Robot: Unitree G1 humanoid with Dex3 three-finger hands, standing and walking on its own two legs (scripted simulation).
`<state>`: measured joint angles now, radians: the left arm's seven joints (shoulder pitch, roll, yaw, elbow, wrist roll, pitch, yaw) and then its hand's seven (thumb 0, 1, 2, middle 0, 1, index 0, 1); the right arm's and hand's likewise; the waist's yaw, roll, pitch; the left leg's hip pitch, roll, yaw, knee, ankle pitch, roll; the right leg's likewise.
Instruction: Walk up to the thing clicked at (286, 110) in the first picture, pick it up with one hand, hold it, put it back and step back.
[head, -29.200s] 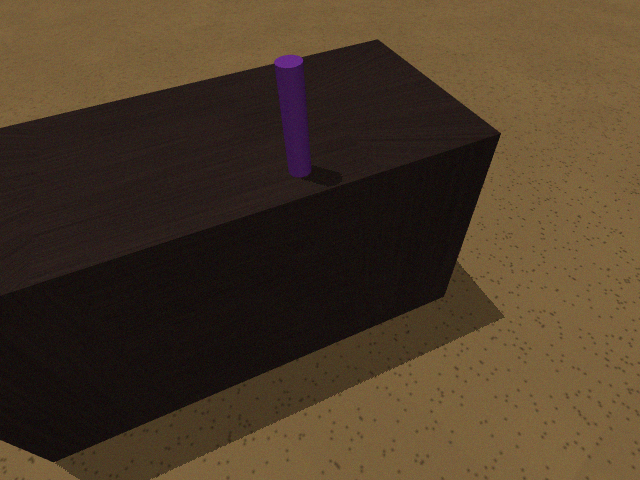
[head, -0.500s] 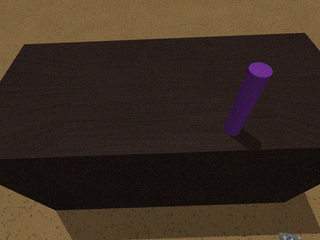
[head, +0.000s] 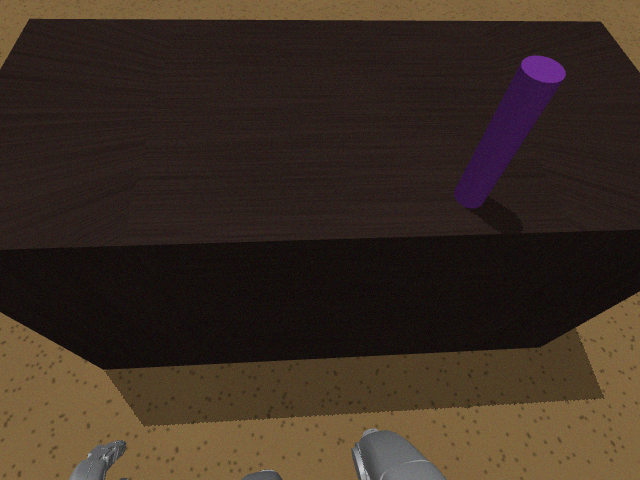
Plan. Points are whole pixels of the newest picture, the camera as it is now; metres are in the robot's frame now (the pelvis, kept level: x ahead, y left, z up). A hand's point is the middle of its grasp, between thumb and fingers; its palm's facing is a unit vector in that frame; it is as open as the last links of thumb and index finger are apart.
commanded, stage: step back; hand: right
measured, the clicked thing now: (499, 144) +0.53 -0.25 +0.05
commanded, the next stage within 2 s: none
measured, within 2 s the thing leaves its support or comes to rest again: neither
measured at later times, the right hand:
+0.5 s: hand out of the picture -0.01 -0.28 -0.16, palm faces -0.05 +0.91 -0.40, open 7.4 cm
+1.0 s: hand out of the picture -0.14 -0.31 -0.15, palm faces +0.06 +0.91 -0.41, open 7.4 cm
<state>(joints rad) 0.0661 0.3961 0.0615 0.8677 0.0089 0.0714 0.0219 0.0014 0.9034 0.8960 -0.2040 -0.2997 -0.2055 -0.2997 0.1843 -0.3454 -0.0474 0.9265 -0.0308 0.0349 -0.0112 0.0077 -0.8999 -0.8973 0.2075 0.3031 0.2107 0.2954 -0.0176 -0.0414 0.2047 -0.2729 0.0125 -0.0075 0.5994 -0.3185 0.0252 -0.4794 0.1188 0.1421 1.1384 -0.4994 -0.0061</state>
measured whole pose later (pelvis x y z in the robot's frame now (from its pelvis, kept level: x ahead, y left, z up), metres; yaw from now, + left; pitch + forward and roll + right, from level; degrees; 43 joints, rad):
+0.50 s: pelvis -0.11 +0.00 -0.01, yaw +0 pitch -1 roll +0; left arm 0.10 0.35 0.06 0.75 0.03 0.04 0.01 0.00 0.90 0.90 -0.21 -0.30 -0.21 -0.30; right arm 0.14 -0.42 -0.05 0.88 0.00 0.03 -0.03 0.01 -0.90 -0.90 0.20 0.30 0.21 0.29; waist 0.01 0.03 0.19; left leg -0.31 -0.03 -0.08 0.80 -0.49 -0.01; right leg -0.40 -0.01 0.01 0.64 -0.22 0.00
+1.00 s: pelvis -0.27 -0.03 -0.02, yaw -5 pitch -4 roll -2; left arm 0.21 0.36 0.08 0.88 0.04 0.05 -0.01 0.00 0.90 0.90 -0.20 -0.30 -0.21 -0.30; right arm 0.07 -0.42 -0.07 0.82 -0.02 0.05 -0.01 0.01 -0.90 -0.90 0.21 0.30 0.21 0.30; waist 0.01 0.07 0.20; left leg -0.46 0.09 -0.06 0.72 -0.28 0.00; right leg -0.23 0.05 0.02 0.68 -0.39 0.00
